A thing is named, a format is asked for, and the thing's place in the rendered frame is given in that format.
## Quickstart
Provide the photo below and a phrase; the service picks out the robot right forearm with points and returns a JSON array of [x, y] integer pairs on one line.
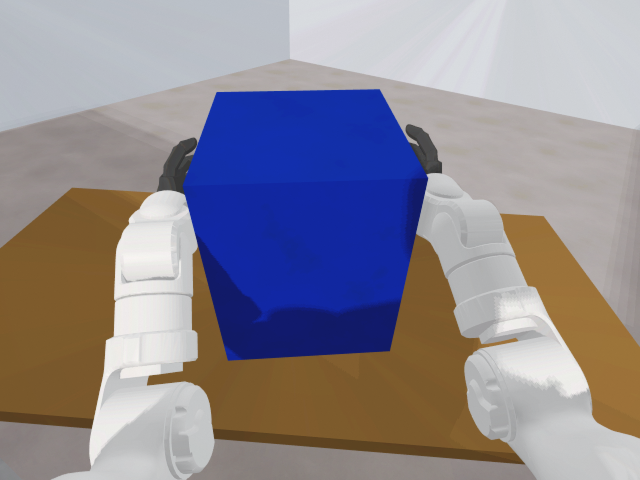
[[493, 301]]

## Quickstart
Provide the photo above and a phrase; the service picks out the table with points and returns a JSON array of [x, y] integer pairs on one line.
[[57, 308]]

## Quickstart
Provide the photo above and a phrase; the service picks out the right robot upper arm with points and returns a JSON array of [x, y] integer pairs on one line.
[[531, 395]]

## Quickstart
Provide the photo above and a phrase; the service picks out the left robot upper arm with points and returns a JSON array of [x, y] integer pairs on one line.
[[155, 432]]

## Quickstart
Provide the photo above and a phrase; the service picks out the robot left forearm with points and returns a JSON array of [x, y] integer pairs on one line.
[[153, 289]]

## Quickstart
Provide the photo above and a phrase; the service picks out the robot right hand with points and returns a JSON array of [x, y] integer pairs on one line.
[[426, 152]]

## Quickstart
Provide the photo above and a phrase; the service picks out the carton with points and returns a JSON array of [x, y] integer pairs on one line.
[[305, 207]]

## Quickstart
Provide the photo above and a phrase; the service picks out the robot left hand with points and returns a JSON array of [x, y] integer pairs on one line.
[[176, 166]]

